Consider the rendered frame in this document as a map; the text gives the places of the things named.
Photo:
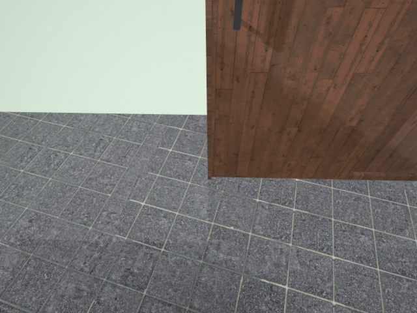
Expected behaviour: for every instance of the wardrobe door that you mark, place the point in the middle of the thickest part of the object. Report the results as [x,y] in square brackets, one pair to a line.
[395,149]
[305,87]

